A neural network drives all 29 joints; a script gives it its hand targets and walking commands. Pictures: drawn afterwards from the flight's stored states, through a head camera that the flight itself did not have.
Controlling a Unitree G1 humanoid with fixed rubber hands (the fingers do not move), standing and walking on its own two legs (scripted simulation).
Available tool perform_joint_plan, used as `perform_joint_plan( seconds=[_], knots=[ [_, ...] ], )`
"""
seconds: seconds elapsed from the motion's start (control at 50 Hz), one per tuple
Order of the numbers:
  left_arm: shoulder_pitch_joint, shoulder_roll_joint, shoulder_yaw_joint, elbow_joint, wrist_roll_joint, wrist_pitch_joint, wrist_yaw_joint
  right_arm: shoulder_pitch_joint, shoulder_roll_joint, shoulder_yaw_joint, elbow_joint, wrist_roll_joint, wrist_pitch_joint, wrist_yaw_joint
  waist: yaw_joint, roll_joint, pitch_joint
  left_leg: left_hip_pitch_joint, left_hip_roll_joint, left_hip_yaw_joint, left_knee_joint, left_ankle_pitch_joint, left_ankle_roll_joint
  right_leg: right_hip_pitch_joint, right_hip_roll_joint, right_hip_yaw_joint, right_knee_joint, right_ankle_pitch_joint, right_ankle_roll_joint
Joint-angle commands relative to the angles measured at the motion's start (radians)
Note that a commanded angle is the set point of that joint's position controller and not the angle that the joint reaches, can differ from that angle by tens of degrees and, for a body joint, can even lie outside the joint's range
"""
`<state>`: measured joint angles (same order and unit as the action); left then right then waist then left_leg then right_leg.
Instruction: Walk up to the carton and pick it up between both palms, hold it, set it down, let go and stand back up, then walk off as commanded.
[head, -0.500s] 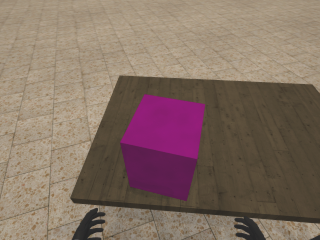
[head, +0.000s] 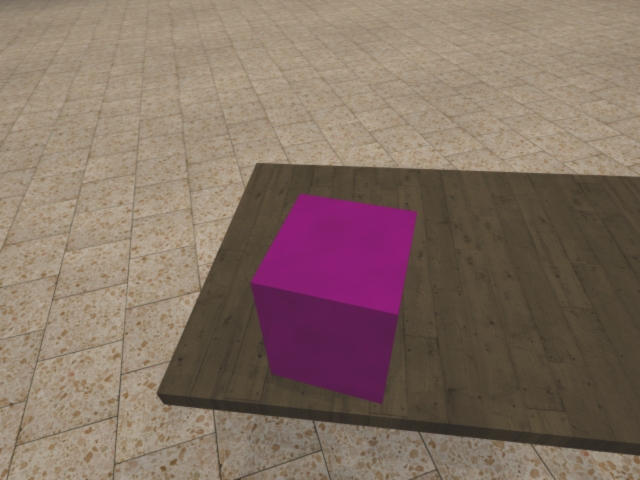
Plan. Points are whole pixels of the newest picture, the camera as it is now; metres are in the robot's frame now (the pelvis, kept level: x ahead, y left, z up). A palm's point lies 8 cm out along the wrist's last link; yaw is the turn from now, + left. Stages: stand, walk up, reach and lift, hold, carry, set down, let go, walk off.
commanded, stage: stand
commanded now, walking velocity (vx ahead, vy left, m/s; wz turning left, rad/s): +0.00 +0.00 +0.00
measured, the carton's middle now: (340, 297) +0.44 +0.00 -0.04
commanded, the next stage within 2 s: walk off in 1.80 s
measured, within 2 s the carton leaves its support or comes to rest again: neither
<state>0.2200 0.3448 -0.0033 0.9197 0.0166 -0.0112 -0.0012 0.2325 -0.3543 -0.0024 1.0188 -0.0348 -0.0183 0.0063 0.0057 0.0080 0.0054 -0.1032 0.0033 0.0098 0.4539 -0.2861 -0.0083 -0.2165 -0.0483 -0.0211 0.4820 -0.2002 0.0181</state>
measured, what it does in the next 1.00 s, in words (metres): stands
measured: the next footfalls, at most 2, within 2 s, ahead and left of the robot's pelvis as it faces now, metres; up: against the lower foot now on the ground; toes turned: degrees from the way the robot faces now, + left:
none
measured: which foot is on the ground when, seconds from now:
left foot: down 0.00-1.00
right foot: down 0.00-1.00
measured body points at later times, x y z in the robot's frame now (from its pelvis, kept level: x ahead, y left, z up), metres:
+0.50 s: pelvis -0.01 -0.02 +0.00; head -0.01 -0.03 +0.45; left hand +0.05 +0.28 -0.12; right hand +0.06 -0.31 -0.14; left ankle -0.02 +0.13 -0.74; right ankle +0.04 -0.13 -0.74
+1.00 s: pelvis +0.00 -0.02 +0.00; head -0.01 -0.03 +0.45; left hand +0.08 +0.28 -0.12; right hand +0.08 -0.32 -0.13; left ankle -0.02 +0.13 -0.74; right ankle +0.04 -0.13 -0.74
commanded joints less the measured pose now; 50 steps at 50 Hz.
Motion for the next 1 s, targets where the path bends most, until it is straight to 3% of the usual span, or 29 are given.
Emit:
perform_joint_plan(
  seconds=[0.0, 0.02, 0.04, 0.1, 0.14, 0.18, 0.2, 0.22, 0.24, 0.26, 0.3, 0.32, 0.36, 0.38, 0.4, 0.42, 0.46, 0.54, 0.58, 0.64, 0.68, 0.7, 0.76, 0.8, 0.86, 0.88, 0.9, 0.94, 0.98],
  knots=[
    [-0.056, 0.206, 0.037, -0.037, -0.002, -0.033, 0.007, -0.056, -0.213, -0.037, -0.065, 0.003, -0.018, 0.002, -0.004, -0.051, 0.126, -0.142, 0.095, -0.101, -0.159, -0.014, 0.046, -0.039, -0.07, 0.089, -0.158, -0.107, -0.061],
    [-0.061, 0.219, 0.047, -0.017, -0.002, -0.025, 0.007, -0.059, -0.233, -0.035, -0.049, -0.008, -0.017, 0.002, 0.003, 0.0, 0.127, -0.171, 0.089, -0.109, -0.177, -0.057, 0.044, -0.038, -0.075, 0.102, -0.16, -0.137, -0.064],
    [-0.075, 0.22, 0.036, -0.033, -0.001, -0.027, 0.003, -0.048, -0.21, -0.04, -0.036, 0.005, -0.02, 0.003, 0.002, -0.027, 0.054, -0.133, 0.085, -0.099, -0.162, -0.039, 0.042, -0.004, -0.069, 0.092, -0.164, -0.142, -0.054],
    [-0.082, 0.241, 0.049, 0.002, 0.008, -0.028, 0.006, -0.068, -0.205, -0.022, -0.026, 0.005, -0.022, 0.001, -0.007, 0.005, 0.049, -0.144, 0.087, -0.102, -0.182, -0.071, 0.042, 0.029, -0.06, 0.093, -0.153, -0.107, -0.054],
    [-0.066, 0.217, 0.038, 0.004, 0.0, -0.028, 0.004, -0.068, -0.196, -0.018, -0.021, 0.005, -0.03, -0.002, 0.017, -0.051, 0.032, -0.113, 0.08, -0.086, -0.151, 0.026, 0.043, 0.025, -0.071, 0.094, -0.161, -0.073, -0.053],
    [-0.075, 0.223, 0.04, 0.019, 0.001, -0.026, 0.008, -0.079, -0.213, -0.026, -0.016, 0.009, -0.022, -0.005, 0.0, -0.01, 0.082, -0.112, 0.095, -0.102, -0.164, 0.04, 0.041, -0.005, -0.079, 0.091, -0.17, -0.034, -0.059],
    [-0.083, 0.229, 0.042, 0.02, 0.001, -0.026, 0.01, -0.058, -0.201, -0.018, -0.015, 0.014, -0.022, -0.006, -0.009, -0.053, 0.009, -0.069, 0.094, -0.101, -0.156, 0.077, 0.048, 0.022, -0.076, 0.091, -0.158, -0.046, -0.054],
    [-0.086, 0.198, 0.038, 0.008, -0.009, -0.026, 0.01, -0.089, -0.223, -0.021, -0.013, 0.011, -0.023, -0.008, 0.016, -0.011, 0.038, -0.108, 0.094, -0.098, -0.157, 0.083, 0.046, 0.012, -0.068, 0.093, -0.167, -0.011, -0.057],
    [-0.065, 0.207, 0.027, 0.028, -0.01, -0.031, 0.007, -0.069, -0.211, -0.018, -0.01, 0.009, -0.021, -0.007, 0.001, -0.034, 0.038, -0.075, 0.104, -0.109, -0.158, 0.067, 0.046, -0.006, -0.093, 0.107, -0.173, -0.029, -0.067],
    [-0.081, 0.201, 0.031, 0.027, -0.013, -0.032, 0.007, -0.081, -0.197, -0.012, 0.0, 0.002, -0.023, -0.011, 0.014, -0.002, 0.044, -0.115, 0.112, -0.12, -0.172, 0.022, 0.052, 0.035, -0.08, 0.092, -0.148, -0.017, -0.06],
    [-0.101, 0.225, 0.033, 0.035, -0.005, -0.025, 0.007, -0.099, -0.213, -0.018, 0.004, 0.006, -0.014, -0.008, 0.006, -0.034, -0.006, -0.098, 0.098, -0.105, -0.15, 0.031, 0.044, 0.028, -0.081, 0.093, -0.18, -0.059, -0.053],
    [-0.081, 0.217, 0.033, 0.039, -0.01, -0.027, 0.006, -0.093, -0.2, -0.021, -0.014, 0.004, -0.014, -0.006, 0.02, -0.01, 0.015, -0.106, 0.089, -0.087, -0.159, 0.013, 0.039, 0.012, -0.084, 0.106, -0.19, -0.105, -0.053],
    [-0.096, 0.238, 0.04, 0.046, 0.004, -0.026, 0.005, -0.069, -0.201, -0.018, 0.009, 0.019, -0.015, -0.007, -0.006, -0.037, 0.05, -0.105, 0.086, -0.087, -0.156, 0.034, 0.037, -0.007, -0.072, 0.104, -0.194, -0.102, -0.046],
    [-0.08, 0.229, 0.04, 0.057, -0.007, -0.027, 0.005, -0.081, -0.201, -0.007, 0.015, 0.015, -0.014, -0.006, 0.008, -0.024, 0.024, -0.095, 0.088, -0.085, -0.157, 0.001, 0.043, 0.001, -0.081, 0.108, -0.214, -0.145, -0.047],
    [-0.098, 0.227, 0.034, 0.047, -0.01, -0.025, 0.007, -0.095, -0.189, -0.014, -0.001, 0.017, -0.017, -0.005, -0.016, -0.003, 0.047, -0.113, 0.091, -0.083, -0.161, 0.001, 0.034, -0.013, -0.084, 0.117, -0.216, -0.124, -0.05],
    [-0.094, 0.244, 0.04, 0.054, -0.004, -0.029, 0.004, -0.067, -0.184, -0.013, 0.018, 0.017, -0.009, -0.008, 0.006, -0.043, 0.038, -0.127, 0.08, -0.089, -0.143, -0.038, 0.034, -0.01, -0.09, 0.124, -0.231, -0.195, -0.045],
    [-0.106, 0.231, 0.034, 0.058, -0.008, -0.029, 0.003, -0.098, -0.193, -0.01, 0.012, 0.021, -0.011, -0.002, -0.007, -0.067, 0.014, -0.082, 0.091, -0.096, -0.143, 0.055, 0.033, -0.012, -0.101, 0.118, -0.22, -0.127, -0.059],
    [-0.111, 0.238, 0.037, 0.071, -0.014, -0.027, 0.008, -0.106, -0.209, -0.02, 0.018, 0.017, -0.016, -0.004, 0.003, 0.01, -0.013, -0.087, 0.109, -0.097, -0.15, 0.09, 0.038, 0.049, -0.087, 0.094, -0.173, 0.001, -0.052],
    [-0.115, 0.251, 0.04, 0.078, -0.004, -0.022, 0.003, -0.107, -0.193, -0.006, 0.021, 0.018, -0.012, -0.008, 0.017, -0.059, 0.015, -0.098, 0.104, -0.1, -0.163, 0.112, 0.03, 0.043, -0.082, 0.093, -0.189, -0.027, -0.048],
    [-0.127, 0.208, 0.031, 0.066, -0.01, -0.024, 0.005, -0.136, -0.214, -0.016, 0.014, 0.021, -0.016, -0.011, 0.004, 0.014, 0.034, -0.09, 0.103, -0.092, -0.154, 0.111, 0.028, 0.022, -0.079, 0.087, -0.19, -0.022, -0.05],
    [-0.123, 0.246, 0.041, 0.072, -0.01, -0.027, 0.008, -0.108, -0.21, -0.018, 0.017, 0.013, -0.01, -0.006, -0.005, -0.045, -0.03, -0.052, 0.1, -0.09, -0.148, 0.144, 0.022, 0.055, -0.078, 0.082, -0.181, 0.014, -0.045],
    [-0.138, 0.219, 0.046, 0.073, -0.004, -0.025, 0.009, -0.142, -0.217, -0.021, 0.025, 0.011, -0.011, -0.008, 0.006, 0.015, 0.002, -0.092, 0.1, -0.093, -0.158, 0.141, 0.024, 0.073, -0.069, 0.082, -0.17, 0.085, -0.053],
    [-0.106, 0.236, 0.045, 0.092, -0.011, -0.019, 0.003, -0.124, -0.208, -0.011, 0.035, 0.025, -0.008, -0.009, 0.01, -0.019, -0.006, -0.068, 0.115, -0.089, -0.136, 0.17, 0.024, 0.086, -0.082, 0.077, -0.165, 0.088, -0.047],
    [-0.122, 0.225, 0.038, 0.077, -0.014, -0.019, 0.003, -0.115, -0.2, -0.01, 0.046, 0.017, -0.014, -0.015, -0.002, 0.015, -0.038, -0.052, 0.113, -0.102, -0.156, 0.169, 0.029, 0.101, -0.095, 0.09, -0.157, 0.167, -0.059],
    [-0.127, 0.234, 0.037, 0.091, -0.008, -0.023, 0.006, -0.118, -0.216, -0.018, 0.044, 0.019, -0.004, -0.014, -0.009, -0.04, 0.015, -0.039, 0.114, -0.091, -0.147, 0.135, 0.021, 0.042, -0.075, 0.077, -0.19, 0.067, -0.047],
    [-0.158, 0.199, 0.037, 0.097, -0.009, -0.022, 0.008, -0.133, -0.223, -0.02, 0.039, 0.011, -0.005, -0.016, -0.014, -0.003, 0.025, -0.061, 0.107, -0.081, -0.157, 0.114, 0.028, 0.031, -0.094, 0.091, -0.186, 0.055, -0.053],
    [-0.135, 0.197, 0.032, 0.079, -0.014, -0.027, 0.007, -0.133, -0.212, -0.018, 0.036, 0.016, -0.007, -0.015, 0.001, -0.048, 0.02, -0.061, 0.118, -0.103, -0.162, 0.124, 0.027, 0.067, -0.086, 0.082, -0.189, 0.091, -0.056],
    [-0.153, 0.221, 0.046, 0.087, 0.001, -0.024, 0.011, -0.154, -0.211, -0.025, 0.03, 0.009, -0.001, -0.011, -0.006, 0.012, 0.024, -0.061, 0.105, -0.074, -0.166, 0.109, 0.019, 0.051, -0.083, 0.078, -0.186, 0.036, -0.053],
    [-0.149, 0.241, 0.043, 0.101, -0.005, -0.025, 0.009, -0.148, -0.192, -0.022, 0.041, 0.021, 0.0, -0.011, -0.012, -0.004, -0.001, -0.058, 0.106, -0.078, -0.16, 0.111, 0.021, 0.057, -0.097, 0.09, -0.212, -0.008, -0.055]
  ],
)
